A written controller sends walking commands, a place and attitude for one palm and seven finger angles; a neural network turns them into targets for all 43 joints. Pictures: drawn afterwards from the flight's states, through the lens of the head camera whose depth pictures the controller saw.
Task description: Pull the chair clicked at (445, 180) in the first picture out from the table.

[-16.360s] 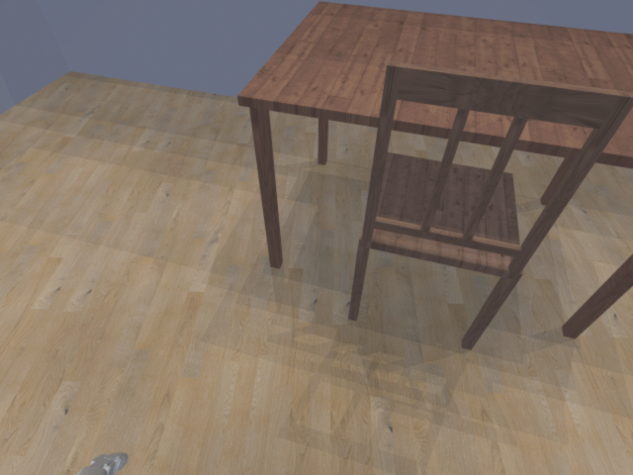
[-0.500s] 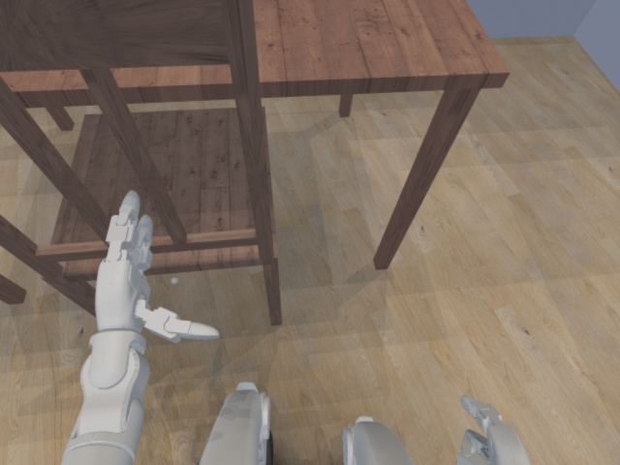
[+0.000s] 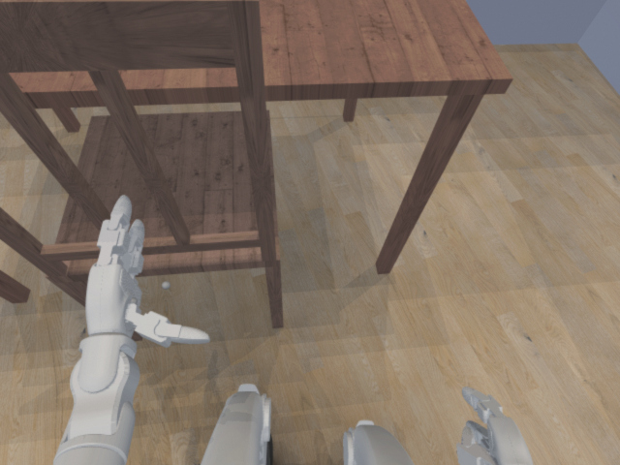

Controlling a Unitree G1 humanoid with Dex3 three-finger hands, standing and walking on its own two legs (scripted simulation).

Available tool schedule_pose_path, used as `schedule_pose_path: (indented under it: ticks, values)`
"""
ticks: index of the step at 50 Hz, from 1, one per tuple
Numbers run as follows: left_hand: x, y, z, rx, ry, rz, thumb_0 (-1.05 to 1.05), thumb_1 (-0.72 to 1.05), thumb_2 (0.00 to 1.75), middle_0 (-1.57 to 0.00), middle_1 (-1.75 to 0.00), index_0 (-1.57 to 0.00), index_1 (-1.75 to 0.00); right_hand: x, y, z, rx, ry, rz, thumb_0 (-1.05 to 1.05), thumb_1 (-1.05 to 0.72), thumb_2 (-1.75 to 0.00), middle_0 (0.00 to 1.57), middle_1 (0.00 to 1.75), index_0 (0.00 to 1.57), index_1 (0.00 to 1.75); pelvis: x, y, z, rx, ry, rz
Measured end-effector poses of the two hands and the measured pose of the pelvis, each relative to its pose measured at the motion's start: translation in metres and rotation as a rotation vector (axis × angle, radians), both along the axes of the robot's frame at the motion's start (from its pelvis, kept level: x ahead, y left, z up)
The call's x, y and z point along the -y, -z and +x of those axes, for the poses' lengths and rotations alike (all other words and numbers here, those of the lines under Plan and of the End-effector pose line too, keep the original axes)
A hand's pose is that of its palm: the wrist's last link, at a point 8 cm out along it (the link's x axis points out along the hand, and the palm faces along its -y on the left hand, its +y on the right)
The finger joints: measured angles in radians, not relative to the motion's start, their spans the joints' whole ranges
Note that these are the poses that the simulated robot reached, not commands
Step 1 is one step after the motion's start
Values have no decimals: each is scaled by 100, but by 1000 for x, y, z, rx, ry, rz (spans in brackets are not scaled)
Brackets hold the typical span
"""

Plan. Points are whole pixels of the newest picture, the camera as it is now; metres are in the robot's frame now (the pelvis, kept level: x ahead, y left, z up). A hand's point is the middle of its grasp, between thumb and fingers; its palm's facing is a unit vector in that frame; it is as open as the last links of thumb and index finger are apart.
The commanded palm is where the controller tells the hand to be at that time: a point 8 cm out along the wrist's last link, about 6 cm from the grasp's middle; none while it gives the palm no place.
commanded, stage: aim the fingers beside a spindle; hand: left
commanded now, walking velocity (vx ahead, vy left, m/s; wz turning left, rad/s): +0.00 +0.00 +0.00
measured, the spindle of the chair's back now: (73, 181) +0.46 +0.35 +0.05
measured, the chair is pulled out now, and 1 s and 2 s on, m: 0.00 0.00 0.00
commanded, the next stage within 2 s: push the fingers through the gap in 0.28 s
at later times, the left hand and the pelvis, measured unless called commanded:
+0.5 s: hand (165, 283) +0.33 +0.20 +0.02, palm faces +0.15 -0.99 -0.03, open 17.0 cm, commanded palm +0.31 +0.24 +0.03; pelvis +0.00 +0.01 +0.00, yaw +0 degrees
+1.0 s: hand (173, 242) +0.39 +0.20 +0.02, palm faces +0.16 -0.99 -0.04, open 17.0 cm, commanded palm +0.36 +0.24 +0.03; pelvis +0.00 +0.01 +0.00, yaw -1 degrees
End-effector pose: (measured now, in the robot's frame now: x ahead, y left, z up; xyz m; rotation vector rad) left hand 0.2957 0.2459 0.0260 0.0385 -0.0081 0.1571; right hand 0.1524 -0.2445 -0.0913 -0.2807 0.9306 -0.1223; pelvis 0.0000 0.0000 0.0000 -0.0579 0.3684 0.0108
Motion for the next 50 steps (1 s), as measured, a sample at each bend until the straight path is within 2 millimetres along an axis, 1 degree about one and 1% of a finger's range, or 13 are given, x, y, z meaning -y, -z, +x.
schedule_pose_path:
  ticks: [3, 5, 11, 15, 20, 24, 30, 35, 43, 50]
  values:
    - [-2, 5, 3, -19, 2, -15, -2, -50, 30, -6, -8, -6, -8, -2, 2, -2, -5, 1, 2, 1, -90, -90, 20, 29, 20, 30, -1, 1, -1, -3, -1, -3]
    - [0, 6, 4, -18, 12, -24, -2, -50, 30, -6, -8, -6, -8, -3, 3, -4, -10, 5, 1, 1, -90, -90, 20, 29, 20, 30, -2, 1, -1, -4, 0, -5]
    - [7, -4, 5, 7, 38, -18, -2, -50, 30, -6, -8, -6, -8, -6, 1, -11, -27, 17, 6, 1, -90, -90, 20, 29, 20, 30, -5, -2, 0, -1, 5, -5]
    - [3, -2, 6, -9, 22, -12, -2, -50, 30, -6, -8, -6, -8, -7, 0, -14, -34, 21, 9, 1, -90, -90, 20, 29, 20, 30, -6, -3, 1, -1, 6, -4]
    - [-1, 4, 2, -28, 7, -21, -2, -50, 30, -6, -8, -6, -8, -6, 0, -15, -39, 21, 5, 1, -90, -90, 20, 29, 20, 30, -7, -3, 1, -1, 6, -5]
    - [-2, 3, 2, -10, 9, -14, -2, -50, 30, -6, -8, -6, -8, -6, 1, -14, -41, 14, -7, 1, -90, -90, 20, 29, 20, 30, -8, -1, 0, -4, 3, -8]
    - [-3, 0, 19, 31, 13, -9, -2, -50, 30, -6, -8, -6, -8, -5, 5, -13, -43, 8, -20, 1, -90, -90, 20, 29, 20, 30, -8, 3, -2, -11, -1, -13]
    - [1, -1, 32, 7, 33, -16, -2, -50, 30, -6, -8, -6, -8, -6, 4, -16, -49, 22, -12, 1, -90, -90, 20, 29, 20, 30, -9, 1, -2, -12, 2, -13]
    - [-1, -1, 43, -4, -3, -15, -2, -50, 30, -6, -8, -6, -8, -4, 3, -29, -85, 38, -6, 1, -90, -90, 20, 29, 20, 30, -8, -2, 0, -15, 8, -8]
    - [-4, 0, 61, 9, 0, 0, -2, -50, 30, -6, -8, -6, -8, 2, 9, -43, -138, 54, -21, 1, -90, -90, 20, 29, 20, 30, -6, 1, 0, -24, 7, -10]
